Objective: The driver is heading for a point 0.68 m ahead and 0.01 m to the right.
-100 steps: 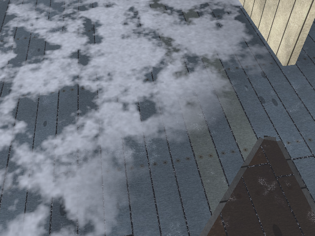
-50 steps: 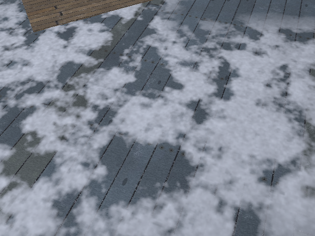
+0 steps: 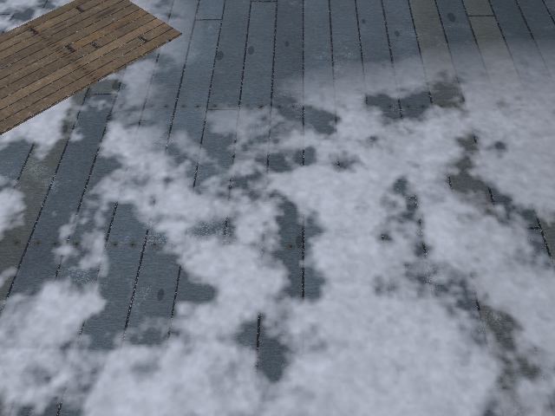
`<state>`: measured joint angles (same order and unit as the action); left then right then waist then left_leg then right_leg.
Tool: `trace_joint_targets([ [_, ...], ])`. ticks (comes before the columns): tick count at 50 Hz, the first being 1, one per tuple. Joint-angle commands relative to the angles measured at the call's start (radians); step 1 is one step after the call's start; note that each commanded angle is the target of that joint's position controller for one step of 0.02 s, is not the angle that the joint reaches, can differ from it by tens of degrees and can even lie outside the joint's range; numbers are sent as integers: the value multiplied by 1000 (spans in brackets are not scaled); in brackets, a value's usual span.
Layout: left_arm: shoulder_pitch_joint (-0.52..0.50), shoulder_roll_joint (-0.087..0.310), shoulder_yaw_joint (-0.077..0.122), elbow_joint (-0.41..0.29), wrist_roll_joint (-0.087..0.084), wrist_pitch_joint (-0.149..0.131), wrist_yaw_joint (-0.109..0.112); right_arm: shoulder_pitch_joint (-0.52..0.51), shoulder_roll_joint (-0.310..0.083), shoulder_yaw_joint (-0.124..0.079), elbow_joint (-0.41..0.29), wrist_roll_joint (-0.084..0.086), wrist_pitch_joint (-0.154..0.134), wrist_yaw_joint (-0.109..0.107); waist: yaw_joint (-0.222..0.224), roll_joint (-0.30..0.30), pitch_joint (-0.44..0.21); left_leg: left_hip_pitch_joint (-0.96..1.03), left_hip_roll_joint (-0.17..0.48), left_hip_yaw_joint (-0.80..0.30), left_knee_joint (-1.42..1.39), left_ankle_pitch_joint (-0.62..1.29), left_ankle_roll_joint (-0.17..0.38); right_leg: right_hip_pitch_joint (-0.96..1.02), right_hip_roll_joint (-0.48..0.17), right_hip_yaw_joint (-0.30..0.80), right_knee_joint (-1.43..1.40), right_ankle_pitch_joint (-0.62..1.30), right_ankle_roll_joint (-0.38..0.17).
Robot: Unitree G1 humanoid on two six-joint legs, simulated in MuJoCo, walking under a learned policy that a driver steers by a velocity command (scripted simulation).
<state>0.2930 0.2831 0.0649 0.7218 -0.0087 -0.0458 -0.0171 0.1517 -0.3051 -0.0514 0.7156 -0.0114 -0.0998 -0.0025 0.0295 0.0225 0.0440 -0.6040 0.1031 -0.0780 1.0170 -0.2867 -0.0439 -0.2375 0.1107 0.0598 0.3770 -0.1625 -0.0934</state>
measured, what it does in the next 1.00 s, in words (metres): walks ahead: left foot, then right foot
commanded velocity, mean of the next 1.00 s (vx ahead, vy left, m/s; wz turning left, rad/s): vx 0.47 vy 0.00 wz -0.26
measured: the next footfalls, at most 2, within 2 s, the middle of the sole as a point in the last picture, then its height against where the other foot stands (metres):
left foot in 0.24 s outside the picture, level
right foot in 0.74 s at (381, 372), level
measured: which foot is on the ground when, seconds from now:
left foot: up 0.00-0.22, down 0.24-0.76, up 0.78-1.00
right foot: down 0.00-0.26, up 0.28-0.72, down 0.74-1.00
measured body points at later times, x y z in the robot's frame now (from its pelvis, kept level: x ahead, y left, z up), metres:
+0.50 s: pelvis +0.28 +0.05 +0.00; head +0.30 +0.06 +0.45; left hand +0.49 +0.27 -0.10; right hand +0.25 -0.23 -0.11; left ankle +0.29 +0.15 -0.74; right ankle +0.31 -0.12 -0.68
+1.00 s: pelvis +0.51 -0.07 +0.00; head +0.54 -0.09 +0.45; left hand +0.65 +0.18 -0.11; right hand +0.58 -0.37 -0.12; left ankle +0.64 +0.07 -0.68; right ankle +0.49 -0.15 -0.74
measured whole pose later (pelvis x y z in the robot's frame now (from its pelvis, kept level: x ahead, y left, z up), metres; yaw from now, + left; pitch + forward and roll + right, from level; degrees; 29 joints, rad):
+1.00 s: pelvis +0.51 -0.07 +0.00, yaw -14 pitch +1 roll -1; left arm 0.28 0.26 0.05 0.80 0.01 -0.07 -0.02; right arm 0.17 -0.31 -0.05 0.81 0.00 -0.05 0.00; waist 0.03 0.05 0.04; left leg -0.61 0.09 -0.03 0.90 -0.20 -0.04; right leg -0.17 0.05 -0.05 0.31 -0.16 -0.06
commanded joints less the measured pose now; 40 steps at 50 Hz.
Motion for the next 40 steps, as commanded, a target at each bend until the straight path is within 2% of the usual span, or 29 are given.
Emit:
trace_joint_targets([
  [1, -41, 172, 47, -76, -6, -18, 21, -14, -55, -13, -63, -7, 3, -5, -24, -75, -49, 28, -23, 33, -183, 171, -35, -40, -213, 185, -155, 256, -176],
  [3, -12, 175, 48, -65, -12, -10, 28, -95, -38, -4, -80, -1, -3, 2, 12, -95, -45, 87, -60, 38, -346, 311, -37, -62, -182, 166, -140, 174, -141],
  [6, 42, 180, 51, -44, -19, -1, 33, -166, -61, -10, -102, 18, -13, 15, 41, -111, -46, 137, -93, 18, -460, 373, -31, -25, -207, 233, -105, 71, -120],
  [9, 48, 169, 51, -40, -18, 6, 37, -145, -105, -28, -103, 23, -24, 23, 14, -134, -49, 171, -89, -18, -516, 283, 4, 60, -248, 332, -16, 24, -94],
  [10, 37, 167, 52, -44, -15, 8, 37, -109, -114, -35, -96, 24, -29, 23, -10, -148, -53, 216, -91, -10, -530, 243, 22, 66, -250, 352, 20, 33, -83],
  [11, 28, 145, 45, -48, -13, 10, 36, -33, -127, -46, -75, 20, -33, 19, -50, -146, -80, 321, -92, 7, -564, 233, 47, 54, -220, 344, 85, 53, -61],
  [12, 31, 92, 26, -58, -6, 7, 31, 77, -162, -60, -61, 3, -38, 12, -104, -101, -176, 517, -8, -57, -558, 199, 95, -2, -164, 292, 270, 32, -27],
  [13, 136, 19, 3, -76, -8, 0, 31, 196, -242, -78, -47, -19, -35, 7, -93, 114, -328, 856, 211, -379, -590, 68, 213, -254, -37, 154, 600, -221, 41],
  [14, 193, 49, -1, -85, -29, -8, 32, 258, -242, -83, -5, 0, -22, 20, -79, 334, -359, 934, 321, -751, -710, -229, 306, -483, -34, 108, 825, -447, 67],
  [15, 142, 135, 19, -60, -34, -7, 33, 210, -151, -60, -19, 13, -20, 23, -101, 185, -225, 833, 281, -678, -748, -358, 273, -546, -86, 140, 909, -364, 73],
  [16, 51, 154, 24, -72, -23, -3, 33, 164, -113, -47, -23, 11, -12, 21, -105, 104, -128, 718, 236, -518, -746, -268, 238, -547, -116, 101, 914, -286, 75],
  [17, -2, 142, 23, -86, -10, -4, 32, 122, -94, -38, -22, 3, -7, 22, -91, 62, -70, 611, 192, -406, -761, -137, 230, -523, -141, 84, 873, -232, 75],
  [18, -25, 128, 25, -93, -4, -5, 28, 101, -72, -29, -15, -3, -6, 21, -72, 63, -36, 542, 157, -327, -783, -39, 229, -494, -167, 83, 820, -191, 73],
  [19, -17, 109, 22, -93, -9, -5, 24, 92, -68, -26, -9, -6, -9, 19, -53, 94, -31, 495, 137, -276, -802, 27, 229, -449, -183, 74, 780, -168, 73],
  [20, -10, 91, 18, -89, -11, -4, 20, 94, -61, -25, -1, 0, -12, 19, -46, 101, -36, 482, 123, -235, -817, 80, 236, -428, -189, 59, 743, -161, 75],
  [22, -38, 65, 9, -98, -4, -4, 17, 108, -85, -31, 18, 11, -17, 18, -44, 85, -33, 478, 123, -176, -847, 169, 257, -435, -199, 31, 653, -123, 84],
  [24, -98, 46, -2, -115, 4, -10, 13, 121, -113, -38, 34, 18, -14, 15, -56, 58, -26, 486, 127, -129, -867, 241, 267, -442, -213, 11, 527, -37, 94],
  [26, -156, 32, -11, -124, 2, -18, 5, 135, -130, -41, 49, 22, -6, 13, -76, 53, -21, 484, 110, -69, -875, 277, 254, -408, -208, -11, 399, 64, 97],
  [29, -244, 32, -14, -142, -6, -26, -6, 184, -148, -42, 79, 32, 5, 12, -108, 53, -7, 491, 102, -18, -868, 296, 237, -343, -181, -44, 261, 160, 100],
  [32, -307, 46, -11, -167, -13, -30, -17, 228, -159, -44, 110, 39, 20, 11, -116, 59, 13, 558, 140, -26, -842, 316, 224, -333, -166, -47, 190, 138, 77],
  [34, -301, 65, -4, -171, -12, -33, -22, 229, -173, -48, 124, 42, 31, 7, -91, 68, 8, 604, 160, -26, -798, 397, 207, -290, -153, -56, 149, 82, 49],
  [35, -248, 83, 6, -158, -7, -35, -21, 214, -182, -50, 125, 44, 37, 4, -51, 69, -22, 608, 150, -4, -732, 524, 191, -199, -130, -77, 116, 75, 30],
  [36, -136, 115, 26, -121, -1, -33, -16, 210, -173, -45, 126, 45, 41, 2, 9, 53, -93, 582, 111, 38, -595, 662, 168, -25, -104, -101, 87, 88, 4],
  [37, 25, 167, 49, -80, 4, -30, -6, 205, -139, -29, 115, 32, 39, -1, 81, 24, -205, 458, 63, 80, -382, 600, 132, 229, -164, -40, 113, 103, -35],
  [38, 146, 269, 70, -66, 23, -21, 5, 267, -45, 3, 76, 11, 24, 1, 83, -187, -353, 84, -68, 139, 6, 213, 59, 598, -424, 365, 95, 7, -167],
  [39, 169, 230, 59, -57, 8, -18, 3, 279, -49, 8, 88, 22, 5, 5, 86, -281, -424, -84, -131, 12, 196, -289, 52, 639, -517, 655, -44, -128, -235],
  [40, 111, 172, 38, -57, 4, -20, 1, 217, -132, -18, 75, 51, -4, 13, 85, -196, -274, -177, -72, -31, 270, -251, 64, 525, -490, 540, -65, -194, -192],
])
